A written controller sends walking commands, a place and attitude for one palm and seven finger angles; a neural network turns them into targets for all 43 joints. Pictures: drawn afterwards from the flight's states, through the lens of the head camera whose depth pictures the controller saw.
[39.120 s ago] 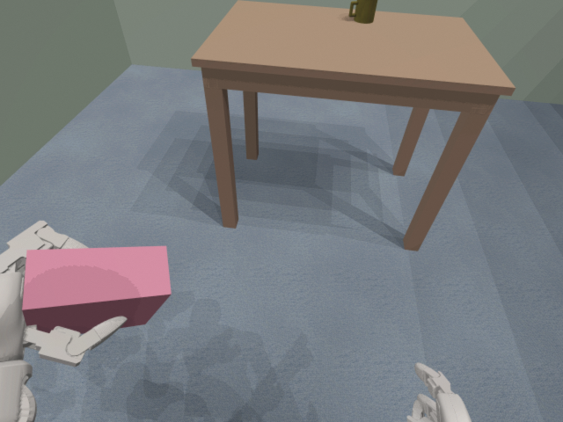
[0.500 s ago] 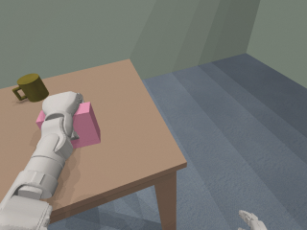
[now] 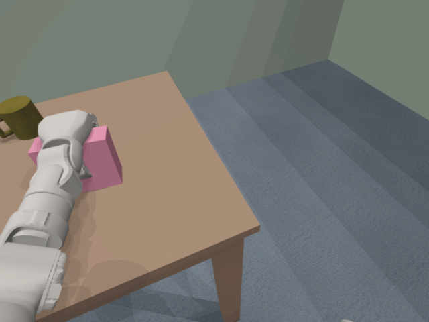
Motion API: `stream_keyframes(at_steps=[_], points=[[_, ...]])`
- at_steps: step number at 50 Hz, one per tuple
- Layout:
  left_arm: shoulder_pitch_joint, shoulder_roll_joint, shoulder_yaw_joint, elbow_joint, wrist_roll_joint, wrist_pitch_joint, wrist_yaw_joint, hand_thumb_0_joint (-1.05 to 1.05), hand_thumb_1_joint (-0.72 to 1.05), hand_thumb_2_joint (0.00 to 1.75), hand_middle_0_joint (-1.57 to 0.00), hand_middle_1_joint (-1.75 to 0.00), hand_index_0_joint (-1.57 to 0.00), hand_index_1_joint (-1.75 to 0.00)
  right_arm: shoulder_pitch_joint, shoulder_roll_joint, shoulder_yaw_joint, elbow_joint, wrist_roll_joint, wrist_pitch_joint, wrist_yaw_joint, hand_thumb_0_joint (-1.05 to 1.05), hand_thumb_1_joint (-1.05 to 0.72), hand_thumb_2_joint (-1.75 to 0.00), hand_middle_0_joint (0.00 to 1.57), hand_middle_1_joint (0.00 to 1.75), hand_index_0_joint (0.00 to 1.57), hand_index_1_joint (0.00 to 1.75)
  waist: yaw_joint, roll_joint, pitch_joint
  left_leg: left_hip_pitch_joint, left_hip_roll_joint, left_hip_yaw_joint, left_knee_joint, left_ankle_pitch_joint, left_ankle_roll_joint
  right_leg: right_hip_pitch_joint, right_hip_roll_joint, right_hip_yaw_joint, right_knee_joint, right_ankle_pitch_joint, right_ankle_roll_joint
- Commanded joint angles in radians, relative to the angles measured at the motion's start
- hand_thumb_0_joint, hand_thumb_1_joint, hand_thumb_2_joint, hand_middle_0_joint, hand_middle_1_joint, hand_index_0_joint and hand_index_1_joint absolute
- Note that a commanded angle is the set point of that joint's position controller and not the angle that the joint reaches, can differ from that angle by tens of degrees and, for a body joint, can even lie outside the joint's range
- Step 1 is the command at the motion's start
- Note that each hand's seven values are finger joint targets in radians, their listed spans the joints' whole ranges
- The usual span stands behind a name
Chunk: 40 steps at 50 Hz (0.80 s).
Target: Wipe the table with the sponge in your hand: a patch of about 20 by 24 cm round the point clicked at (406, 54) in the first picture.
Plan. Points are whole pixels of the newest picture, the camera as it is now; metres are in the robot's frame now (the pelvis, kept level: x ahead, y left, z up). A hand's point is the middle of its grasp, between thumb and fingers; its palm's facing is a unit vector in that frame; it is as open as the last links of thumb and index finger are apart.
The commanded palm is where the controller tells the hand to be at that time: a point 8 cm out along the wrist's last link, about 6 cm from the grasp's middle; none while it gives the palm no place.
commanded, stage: slide back across to the first lane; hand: left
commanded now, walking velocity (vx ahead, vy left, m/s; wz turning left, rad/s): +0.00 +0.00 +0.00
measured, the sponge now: (84, 169) +0.40 +0.29 +0.08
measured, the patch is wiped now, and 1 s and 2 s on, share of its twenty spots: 1.00 1.00 1.00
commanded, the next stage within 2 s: wipe back along the first lane in 0.54 s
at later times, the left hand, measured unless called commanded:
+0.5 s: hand (46, 157) +0.39 +0.35 +0.13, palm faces -0.02 -0.04 -1.00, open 9.8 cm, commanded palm +0.36 +0.35 +0.18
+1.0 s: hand (33, 175) +0.34 +0.35 +0.13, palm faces +0.04 -0.03 -1.00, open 9.8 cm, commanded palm +0.31 +0.34 +0.17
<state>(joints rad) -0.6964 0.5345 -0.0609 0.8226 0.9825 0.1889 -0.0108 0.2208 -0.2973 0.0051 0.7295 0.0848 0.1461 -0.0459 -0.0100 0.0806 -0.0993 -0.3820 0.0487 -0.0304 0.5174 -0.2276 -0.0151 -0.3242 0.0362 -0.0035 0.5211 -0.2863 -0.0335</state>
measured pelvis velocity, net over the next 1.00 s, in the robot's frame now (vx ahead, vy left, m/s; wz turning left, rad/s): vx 0.03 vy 0.04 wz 0.03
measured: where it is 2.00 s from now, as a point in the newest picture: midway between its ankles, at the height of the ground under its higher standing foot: outside the picture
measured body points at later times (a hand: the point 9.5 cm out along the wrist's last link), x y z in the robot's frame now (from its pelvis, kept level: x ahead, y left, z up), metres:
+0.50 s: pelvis +0.03 +0.03 +0.01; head +0.03 +0.01 +0.45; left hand +0.38 +0.34 +0.18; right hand +0.22 -0.21 -0.10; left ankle +0.02 +0.15 -0.73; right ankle -0.02 -0.10 -0.73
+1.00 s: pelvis +0.03 +0.04 +0.00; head +0.03 +0.01 +0.45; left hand +0.34 +0.35 +0.18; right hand +0.23 -0.19 -0.10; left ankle +0.02 +0.15 -0.73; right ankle -0.02 -0.10 -0.73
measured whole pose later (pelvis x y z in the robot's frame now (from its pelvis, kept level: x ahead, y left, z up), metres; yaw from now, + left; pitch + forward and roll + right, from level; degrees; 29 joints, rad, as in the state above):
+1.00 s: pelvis +0.03 +0.04 +0.00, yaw +2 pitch +2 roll -1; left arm -0.26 0.56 -0.03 0.18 0.93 0.34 -0.07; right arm 0.10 -0.28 0.03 0.64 0.07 0.17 -0.01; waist 0.06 0.09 -0.06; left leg -0.28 0.00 -0.03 0.49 -0.26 0.01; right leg -0.18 -0.02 -0.01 0.43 -0.29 0.01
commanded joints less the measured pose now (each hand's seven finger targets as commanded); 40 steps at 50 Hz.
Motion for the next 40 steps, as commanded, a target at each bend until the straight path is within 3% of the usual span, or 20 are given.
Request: stream_keyframes(at_steps=[1,5,8,11,13,14,17,19,20,22,24,26,29,30,32,33,34,35,37,40], points=[[-0.225,0.277,0.068,-0.116,0.023,0.027,0.044,0.00,0.10,1.30,-1.20,-1.60,-1.20,-1.60,-0.117,-0.128,-0.041,-0.150,0.004,-0.031,-0.006,0.00,-0.90,-0.90,0.20,0.30,0.20,0.30,0.026,-0.117,-0.185,0.085,-0.069,0.060,-0.044,0.112,0.071,0.125,-0.015,0.015,-0.109,0.249,-0.002],[-0.213,0.325,0.106,-0.218,0.017,0.045,0.048,0.00,0.10,1.30,-1.20,-1.60,-1.20,-1.60,-0.147,-0.127,-0.041,-0.161,0.004,-0.029,-0.003,0.00,-0.90,-0.90,0.20,0.30,0.20,0.30,0.041,-0.089,-0.201,0.118,-0.072,0.058,-0.057,0.145,0.074,0.162,-0.015,0.011,-0.108,0.266,-0.004],[-0.174,0.363,0.137,-0.248,0.010,0.074,0.046,0.00,0.10,1.30,-1.20,-1.60,-1.20,-1.60,-0.171,-0.131,-0.038,-0.165,0.004,-0.029,-0.003,0.00,-0.90,-0.90,0.20,0.30,0.20,0.30,0.049,-0.111,-0.181,0.128,-0.073,0.060,-0.066,0.144,0.075,0.174,-0.013,0.009,-0.120,0.260,-0.002],[-0.200,0.387,0.141,-0.288,0.013,0.092,0.031,0.00,0.10,1.30,-1.20,-1.60,-1.20,-1.60,-0.185,-0.132,-0.034,-0.164,0.004,-0.031,-0.005,0.00,-0.90,-0.90,0.20,0.30,0.20,0.30,0.049,-0.065,-0.180,0.155,-0.073,0.055,-0.077,0.171,0.073,0.175,-0.012,-0.003,-0.120,0.261,-0.009],[-0.193,0.366,0.118,-0.336,0.021,0.106,0.015,0.00,0.10,1.30,-1.20,-1.60,-1.20,-1.60,-0.199,-0.127,-0.032,-0.181,0.004,-0.032,-0.004,0.00,-0.90,-0.90,0.20,0.30,0.20,0.30,0.049,-0.058,-0.198,0.174,-0.078,0.055,-0.072,0.208,0.074,0.192,-0.013,-0.007,-0.117,0.305,-0.011],[-0.235,0.368,0.119,-0.398,0.016,0.100,0.004,0.00,0.10,1.30,-1.20,-1.60,-1.20,-1.60,-0.215,-0.121,-0.029,-0.193,0.006,-0.035,-0.002,0.00,-0.90,-0.90,0.20,0.30,0.20,0.30,0.046,-0.009,-0.212,0.191,-0.076,0.049,-0.075,0.240,0.071,0.195,-0.014,-0.007,-0.115,0.330,-0.019],[-0.143,0.321,0.098,-0.426,0.006,0.108,-0.020,0.00,0.10,1.30,-1.20,-1.60,-1.20,-1.60,-0.208,-0.122,-0.033,-0.200,0.003,-0.032,0.002,0.00,-0.90,-0.90,0.20,0.30,0.20,0.30,0.044,-0.041,-0.212,0.221,-0.075,0.041,-0.067,0.278,0.073,0.190,-0.007,-0.025,-0.113,0.360,-0.021],[-0.154,0.310,0.097,-0.497,-0.008,0.097,-0.038,0.00,0.10,1.30,-1.20,-1.60,-1.20,-1.60,-0.223,-0.116,-0.030,-0.217,0.002,-0.036,0.001,0.00,-0.90,-0.90,0.20,0.30,0.20,0.30,0.043,-0.012,-0.226,0.248,-0.072,0.034,-0.066,0.317,0.072,0.190,-0.007,-0.025,-0.113,0.383,-0.027],[-0.126,0.335,0.117,-0.486,-0.006,0.098,-0.040,0.00,0.10,1.30,-1.20,-1.60,-1.20,-1.60,-0.209,-0.123,-0.034,-0.206,-0.002,-0.032,0.000,0.00,-0.90,-0.90,0.20,0.30,0.20,0.30,0.041,-0.027,-0.217,0.253,-0.073,0.033,-0.059,0.323,0.074,0.188,-0.006,-0.028,-0.111,0.390,-0.025],[-0.128,0.314,0.097,-0.507,0.001,0.097,-0.048,0.00,0.10,1.30,-1.20,-1.60,-1.20,-1.60,-0.211,-0.122,-0.031,-0.207,-0.002,-0.028,0.001,0.00,-0.90,-0.90,0.20,0.30,0.20,0.30,0.035,-0.037,-0.214,0.261,-0.072,0.031,-0.057,0.345,0.071,0.179,-0.004,-0.035,-0.111,0.404,-0.026],[-0.104,0.356,0.143,-0.542,-0.001,0.093,-0.052,0.00,0.10,1.30,-1.20,-1.60,-1.20,-1.60,-0.226,-0.122,-0.027,-0.217,-0.004,-0.028,0.002,0.00,-0.90,-0.90,0.20,0.30,0.20,0.30,0.053,-0.006,-0.230,0.264,-0.071,0.021,-0.058,0.386,0.067,0.196,-0.004,-0.030,-0.107,0.425,-0.035],[-0.066,0.329,0.125,-0.558,0.003,0.094,-0.052,0.00,0.10,1.30,-1.20,-1.60,-1.20,-1.60,-0.218,-0.120,-0.029,-0.215,-0.007,-0.025,0.005,0.00,-0.90,-0.90,0.20,0.30,0.20,0.30,0.049,-0.008,-0.240,0.280,-0.070,0.021,-0.045,0.435,0.067,0.198,-0.004,-0.038,-0.099,0.458,-0.031],[-0.078,0.371,0.159,-0.573,0.004,0.101,-0.053,0.00,0.10,1.30,-1.20,-1.60,-1.20,-1.60,-0.233,-0.121,-0.023,-0.215,-0.009,-0.022,0.004,0.00,-0.90,-0.90,0.20,0.30,0.20,0.30,0.056,0.010,-0.233,0.276,-0.068,0.013,-0.052,0.433,0.062,0.195,-0.001,-0.037,-0.106,0.435,-0.039],[-0.064,0.350,0.140,-0.562,0.006,0.102,-0.054,0.00,0.10,1.30,-1.20,-1.60,-1.20,-1.60,-0.222,-0.122,-0.023,-0.211,-0.009,-0.022,0.004,0.00,-0.90,-0.90,0.20,0.30,0.20,0.30,0.049,-0.004,-0.229,0.277,-0.069,0.013,-0.048,0.439,0.062,0.194,-0.001,-0.043,-0.100,0.438,-0.035],[-0.060,0.374,0.157,-0.581,0.006,0.103,-0.055,0.00,0.10,1.30,-1.20,-1.60,-1.20,-1.60,-0.226,-0.125,-0.023,-0.212,-0.010,-0.022,0.005,0.00,-0.90,-0.90,0.20,0.30,0.20,0.30,0.053,0.004,-0.247,0.283,-0.070,0.013,-0.046,0.449,0.061,0.202,-0.004,-0.042,-0.101,0.448,-0.034],[-0.033,0.335,0.134,-0.595,0.001,0.104,-0.059,0.00,0.10,1.30,-1.20,-1.60,-1.20,-1.60,-0.229,-0.117,-0.023,-0.222,-0.010,-0.022,0.007,0.00,-0.90,-0.90,0.20,0.30,0.20,0.30,0.055,0.008,-0.245,0.288,-0.071,0.015,-0.041,0.463,0.062,0.201,-0.003,-0.041,-0.101,0.459,-0.033],[0.002,0.350,0.163,-0.617,-0.006,0.102,-0.062,0.00,0.10,1.30,-1.20,-1.60,-1.20,-1.60,-0.241,-0.117,-0.022,-0.229,-0.010,-0.026,0.010,0.00,-0.90,-0.90,0.20,0.30,0.20,0.30,0.068,0.013,-0.263,0.289,-0.067,0.005,-0.042,0.491,0.061,0.213,-0.002,-0.037,-0.101,0.463,-0.038],[0.032,0.306,0.125,-0.633,-0.010,0.101,-0.065,0.00,0.10,1.30,-1.20,-1.60,-1.20,-1.60,-0.235,-0.114,-0.023,-0.233,-0.011,-0.025,0.013,0.00,-0.90,-0.90,0.20,0.30,0.20,0.30,0.060,0.005,-0.260,0.298,-0.066,0.006,-0.034,0.504,0.062,0.206,-0.001,-0.045,-0.095,0.465,-0.033],[0.110,0.278,0.121,-0.680,-0.027,0.104,-0.068,0.00,0.10,1.30,-1.20,-1.60,-1.20,-1.60,-0.240,-0.111,-0.026,-0.245,-0.011,-0.026,0.022,0.00,-0.90,-0.90,0.20,0.30,0.20,0.30,0.066,0.002,-0.263,0.304,-0.065,0.004,-0.027,0.531,0.062,0.209,-0.002,-0.045,-0.094,0.484,-0.028],[0.151,0.268,0.124,-0.694,-0.043,0.118,-0.068,0.00,0.10,1.30,-1.20,-1.60,-1.20,-1.60,-0.245,-0.115,-0.024,-0.245,-0.013,-0.023,0.024,0.00,-0.90,-0.90,0.20,0.30,0.20,0.30,0.065,-0.037,-0.232,0.283,-0.063,0.001,-0.037,0.470,0.063,0.200,0.002,-0.050,-0.098,0.444,-0.028]])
